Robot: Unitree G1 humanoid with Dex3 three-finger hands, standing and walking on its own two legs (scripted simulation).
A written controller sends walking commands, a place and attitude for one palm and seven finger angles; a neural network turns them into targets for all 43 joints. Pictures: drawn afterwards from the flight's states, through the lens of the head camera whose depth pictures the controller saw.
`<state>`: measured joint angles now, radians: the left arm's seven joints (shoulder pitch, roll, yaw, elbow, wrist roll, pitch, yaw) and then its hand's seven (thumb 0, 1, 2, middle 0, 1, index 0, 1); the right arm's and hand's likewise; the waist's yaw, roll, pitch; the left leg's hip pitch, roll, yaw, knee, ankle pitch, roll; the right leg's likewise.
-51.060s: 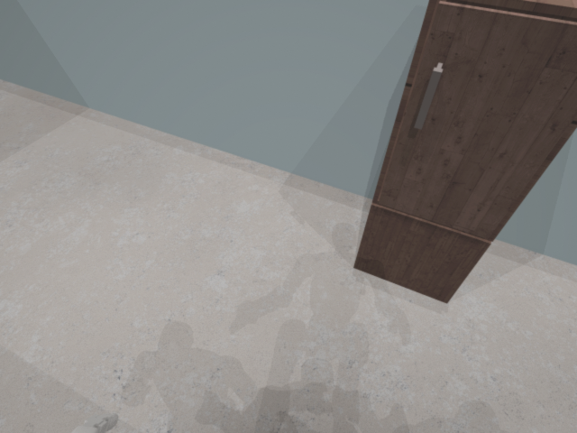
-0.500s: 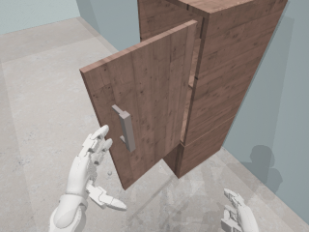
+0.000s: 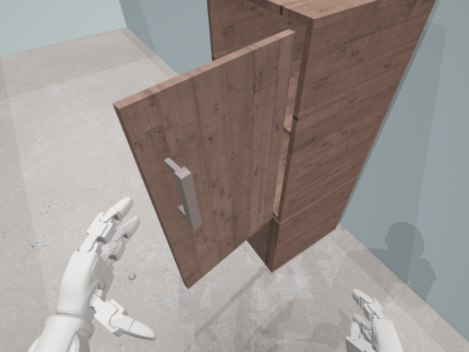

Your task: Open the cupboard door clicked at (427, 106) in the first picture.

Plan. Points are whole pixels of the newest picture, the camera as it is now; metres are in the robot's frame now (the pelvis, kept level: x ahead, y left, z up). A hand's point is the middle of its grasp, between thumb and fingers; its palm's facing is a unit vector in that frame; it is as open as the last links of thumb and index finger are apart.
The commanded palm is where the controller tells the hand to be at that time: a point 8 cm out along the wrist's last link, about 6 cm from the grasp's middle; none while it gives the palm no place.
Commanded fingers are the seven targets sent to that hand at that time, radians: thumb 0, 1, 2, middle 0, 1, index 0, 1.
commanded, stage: draw the hand back to the body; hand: left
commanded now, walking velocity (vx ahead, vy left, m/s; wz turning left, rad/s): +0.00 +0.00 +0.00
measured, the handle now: (183, 195) +0.36 +0.11 +0.09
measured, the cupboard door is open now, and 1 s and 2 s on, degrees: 99 99 99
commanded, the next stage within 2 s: step back with the hand held close in 1.44 s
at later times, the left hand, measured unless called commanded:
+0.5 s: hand (72, 266) +0.20 +0.23 +0.13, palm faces +0.18 -0.95 -0.25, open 15.4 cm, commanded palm +0.17 +0.28 +0.15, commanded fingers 0.00 -0.05 0.50 -0.17 -0.30 -0.17 -0.30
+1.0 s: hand (19, 238) +0.22 +0.28 +0.17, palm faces +0.39 -0.83 -0.39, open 9.8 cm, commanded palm +0.17 +0.33 +0.19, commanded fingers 0.00 0.83 0.87 -0.20 -0.30 -0.20 -0.30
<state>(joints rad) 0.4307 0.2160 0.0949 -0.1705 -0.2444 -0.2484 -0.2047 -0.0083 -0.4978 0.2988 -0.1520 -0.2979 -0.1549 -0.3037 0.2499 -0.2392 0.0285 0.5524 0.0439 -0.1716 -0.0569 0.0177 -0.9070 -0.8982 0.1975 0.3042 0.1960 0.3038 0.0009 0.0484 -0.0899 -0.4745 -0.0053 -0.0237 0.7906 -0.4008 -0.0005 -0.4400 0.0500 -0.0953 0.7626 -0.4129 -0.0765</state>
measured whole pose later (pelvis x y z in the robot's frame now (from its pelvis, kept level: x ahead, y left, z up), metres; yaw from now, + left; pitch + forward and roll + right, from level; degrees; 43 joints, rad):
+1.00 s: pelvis +0.02 +0.03 +0.03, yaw -1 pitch -3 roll -1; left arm 0.49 0.34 0.29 -0.38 -0.06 -0.07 0.12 0.01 0.49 0.72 -0.19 -0.30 -0.20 -0.30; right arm 0.20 -0.22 0.03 0.63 0.01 -0.10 -0.06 0.02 -0.91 -0.90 0.20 0.30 0.20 0.30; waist 0.06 0.05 0.01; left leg -0.09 -0.04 0.01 0.41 -0.26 0.04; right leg -0.06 0.03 -0.05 0.38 -0.26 -0.03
